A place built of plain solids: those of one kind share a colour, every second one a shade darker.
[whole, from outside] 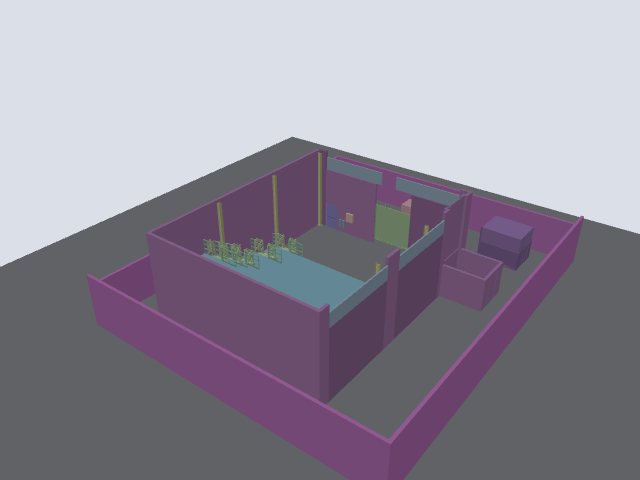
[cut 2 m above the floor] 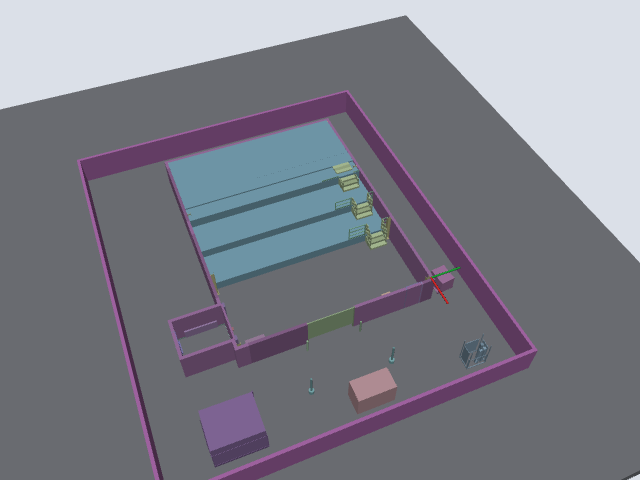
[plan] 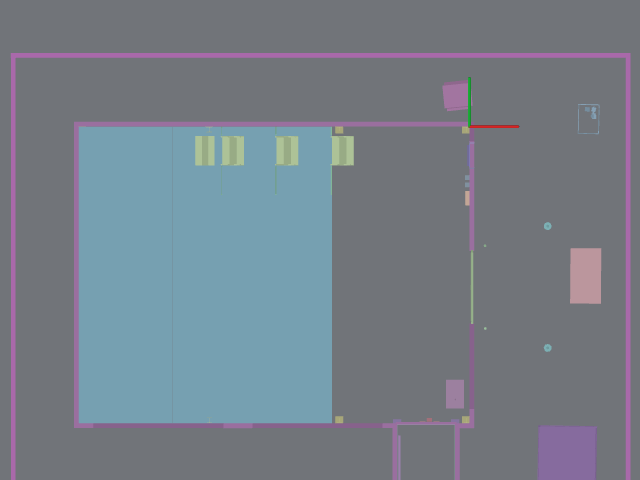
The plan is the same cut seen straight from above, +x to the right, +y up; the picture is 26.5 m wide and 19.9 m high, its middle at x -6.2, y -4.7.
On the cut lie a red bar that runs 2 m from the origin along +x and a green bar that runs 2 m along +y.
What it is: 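A works' training theatre; one tall room, parted across its whole breadth into a front floor behind the doors, 4 rows toward the back wall and a gangway along that wall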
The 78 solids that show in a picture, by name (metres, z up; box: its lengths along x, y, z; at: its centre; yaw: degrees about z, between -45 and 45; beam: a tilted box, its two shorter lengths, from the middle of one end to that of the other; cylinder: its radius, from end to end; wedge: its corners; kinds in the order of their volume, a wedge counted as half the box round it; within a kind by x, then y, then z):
{
 "raised_floor_bank_1": {"box": [3.9, 12.3, 3.19], "at": [-14.25, -6.15, 1.54]},
 "raised_floor_bank_2": {"box": [0.95, 12.3, 2.65], "at": [-11.82, -6.15, 1.27]},
 "raised_floor_bank_3": {"box": [1.1, 12.3, 1.96], "at": [-10.8, -6.15, 0.93]},
 "raised_floor_bank_4": {"box": [2.25, 12.3, 1.31], "at": [-9.12, -6.15, 0.6]},
 "raised_floor_bank_5": {"box": [2.3, 12.3, 0.7], "at": [-6.85, -6.15, 0.3]},
 "wall_1": {"box": [0.2, 12.7, 6.45], "at": [-16.3, -6.15, 3.17]},
 "wall_2": {"box": [0.81, 0.2, 6.45], "at": [-16.0, -12.4, 3.17]},
 "wall_3": {"box": [5.41, 0.2, 5.0], "at": [-12.9, -12.4, 2.45]},
 "wall_4": {"box": [1.21, 0.2, 6.45], "at": [-9.6, -12.4, 3.17]},
 "wall_5": {"box": [16.6, 0.2, 6.45], "at": [-8.1, 0.1, 3.17]},
 "wall_6": {"box": [5.41, 0.2, 5.0], "at": [-6.3, -12.4, 2.45]},
 "wall_7": {"box": [0.61, 0.2, 6.45], "at": [-3.3, -12.4, 3.17]},
 "wall_8": {"box": [0.2, 3.2, 2.45], "at": [-3.1, -13.9, 1.18]},
 "wall_9": {"box": [2.8, 0.2, 2.45], "at": [-1.8, -15.4, 1.18]},
 "wall_10": {"box": [2.4, 0.06, 2.45], "at": [-1.8, -12.33, 1.18]},
 "wall_11": {"box": [2.52, 0.06, 6.45], "at": [-1.8, -12.27, 3.17]},
 "wall_12": {"box": [0.2, 3.2, 2.45], "at": [-0.5, -13.9, 1.18]},
 "wall_13": {"box": [0.8, 0.2, 6.45], "at": [-0.2, -12.4, 3.17]},
 "wall_14": {"box": [0.2, 0.81, 6.45], "at": [0.1, -12.1, 3.17]},
 "wall_15": {"box": [0.2, 3.56, 5.0], "at": [0.1, -9.93, 2.45]},
 "wall_16": {"box": [0.2, 4.56, 5.0], "at": [0.1, -2.88, 2.45]},
 "wall_17": {"box": [0.2, 0.81, 6.45], "at": [0.1, -0.2, 3.17]},
 "yard_bound_1": {"box": [0.2, 21.29, 3.74], "at": [-18.92, -7.59, 1.82]},
 "yard_bound_2": {"box": [25.69, 0.2, 3.74], "at": [-6.17, -18.14, 1.82]},
 "yard_bound_3": {"box": [25.69, 0.2, 3.04], "at": [-6.17, 2.95, 1.47]},
 "yard_bound_4": {"box": [0.2, 21.29, 3.04], "at": [6.57, -7.59, 1.47]},
 "beyond_container_1": {"box": [0.02, 3.0, 1.48], "at": [2.86, -13.88, 0.68], "yaw": -1.0},
 "beyond_container_2": {"box": [0.08, 3.0, 0.23], "at": [2.87, -13.88, 0.06], "yaw": -1.0},
 "beyond_container_3": {"box": [2.44, 0.037, 1.48], "at": [4.02, -15.38, 0.68], "yaw": -1.0},
 "beyond_container_4": {"box": [2.32, 2.93, 2.59], "at": [4.05, -13.92, 1.24], "yaw": -1.0},
 "beyond_container_5": {"box": [2.44, 0.08, 0.23], "at": [4.07, -12.44, 0.06], "yaw": -1.0},
 "beyond_container_6": {"box": [0.08, 3.0, 0.23], "at": [5.23, -13.92, 0.06], "yaw": -1.0},
 "beyond_container_7": {"box": [0.02, 3.0, 1.48], "at": [5.24, -13.92, 0.68], "yaw": -1.0},
 "beyond_pallets_1": {"box": [1.28, 2.3, 1.61], "at": [4.82, -6.19, 0.8], "yaw": -0.4},
 "window_pane_1": {"box": [5.4, 0.1, 0.96], "at": [-12.9, -12.45, 5.42]},
 "window_pane_2": {"box": [5.4, 0.1, 0.96], "at": [-6.3, -12.45, 5.42]},
 "window_pane_3": {"box": [0.1, 4.95, 0.96], "at": [0.15, -9.22, 5.42]},
 "window_pane_4": {"box": [0.1, 4.95, 0.96], "at": [0.15, -3.08, 5.42]},
 "door_landing_1": {"box": [0.28, 1.22, 0.52], "at": [-11.23, -1.0, 2.17]},
 "door_landing_2": {"box": [0.28, 1.22, 0.34], "at": [-10.97, -1.0, 2.08]},
 "door_landing_3": {"box": [0.28, 1.22, 0.17], "at": [-10.71, -1.0, 2.0]},
 "door_landing_4": {"box": [0.32, 1.22, 0.49], "at": [-10.11, -1.0, 1.5]},
 "door_landing_5": {"box": [0.32, 1.22, 0.33], "at": [-9.81, -1.0, 1.42]},
 "door_landing_6": {"box": [0.32, 1.22, 0.16], "at": [-9.51, -1.0, 1.34]},
 "door_landing_7": {"box": [0.32, 1.22, 0.46], "at": [-7.86, -1.0, 0.88]},
 "door_landing_8": {"box": [0.32, 1.22, 0.3], "at": [-7.56, -1.0, 0.8]},
 "door_landing_9": {"box": [0.32, 1.22, 0.15], "at": [-7.26, -1.0, 0.73]},
 "door_landing_10": {"box": [0.32, 1.22, 0.54], "at": [-5.56, -1.0, 0.22]},
 "door_landing_11": {"box": [0.32, 1.22, 0.38], "at": [-5.26, -1.0, 0.14]},
 "door_landing_12": {"box": [0.32, 1.22, 0.21], "at": [-4.96, -1.0, 0.06]},
 "beyond_tote_tank_1": {"box": [1.0, 0.12, 0.024], "at": [-0.56, 1.82, 0.11], "yaw": 6.2},
 "beyond_tote_tank_2": {"box": [1.03, 1.03, 0.21], "at": [-0.5, 1.29, 0.05], "yaw": 5.5},
 "beyond_tote_tank_3": {"box": [1.18, 0.94, 1.02], "at": [-0.5, 1.29, 0.63], "yaw": 5.5},
 "beyond_tote_tank_4": {"box": [1.0, 0.12, 0.024], "at": [-0.44, 0.75, 0.11], "yaw": 6.2},
 "roller_shutter_1": {"box": [0.07, 2.86, 0.12], "at": [0.1, -6.65, 0.41]},
 "roller_shutter_2": {"box": [0.06, 2.86, 2.98], "at": [0.12, -6.65, 1.81]},
 "pier_1": {"box": [0.34, 0.17, 6.45], "at": [-0.6, -12.21, 3.17]},
 "steel_column_1": {"box": [0.22, 0.014, 6.25], "at": [-10.8, -0.22, 3.08]},
 "steel_column_2": {"box": [0.22, 0.014, 6.25], "at": [-10.8, -0.02, 3.08]},
 "steel_column_3": {"box": [0.34, 0.34, 0.07], "at": [-5.4, -12.18, -0.02]},
 "steel_column_4": {"box": [0.012, 0.19, 6.25], "at": [-5.4, -12.18, 3.08]},
 "steel_column_5": {"box": [0.22, 0.014, 6.25], "at": [-5.4, -0.22, 3.08]},
 "steel_column_6": {"box": [0.34, 0.34, 0.07], "at": [-5.4, -0.12, -0.02]},
 "steel_column_7": {"box": [0.012, 0.19, 6.25], "at": [-5.4, -0.12, 3.08]},
 "steel_column_8": {"box": [0.22, 0.014, 6.25], "at": [-5.4, -0.02, 3.08]},
 "steel_column_9": {"box": [0.34, 0.34, 0.07], "at": [-0.14, -12.18, -0.02]},
 "steel_column_10": {"box": [0.22, 0.014, 6.25], "at": [-0.14, -0.22, 3.08]},
 "steel_column_11": {"box": [0.34, 0.34, 0.07], "at": [-0.14, -0.12, -0.02]},
 "steel_column_12": {"box": [0.012, 0.19, 6.25], "at": [-0.14, -0.12, 3.08]},
 "steel_column_13": {"box": [0.22, 0.014, 6.25], "at": [-0.14, -0.02, 3.08]},
 "radiator_1": {"box": [0.1, 2.0, 0.6], "at": [-2.91, -13.8, 0.45]},
 "door_leaf_1": {"box": [0.08, 0.88, 0.1], "at": [-0.06, -1.2, 1.02]},
 "door_leaf_2": {"box": [0.044, 1.0, 2.15], "at": [0.0, -1.2, 1.02]},
 "distribution_board_1": {"box": [0.18, 0.6, 0.7], "at": [-0.09, -2.97, 1.5]},
 "beyond_bottle_cage_1": {"box": [0.033, 0.92, 1.25], "at": [4.52, 0.29, 0.81], "yaw": -1.4},
 "beyond_bottle_cage_2": {"box": [0.52, 0.033, 1.25], "at": [4.89, -0.29, 0.81], "yaw": -1.4},
 "mess_table_1": {"box": [0.75, 1.2, 0.029], "at": [-0.6, -11.09, 0.73]},
 "yard_canopy_post_1": {"cylinder": 0.16, "from": [3.24, -9.17, -0.01], "to": [3.24, -9.17, 0.29]}
}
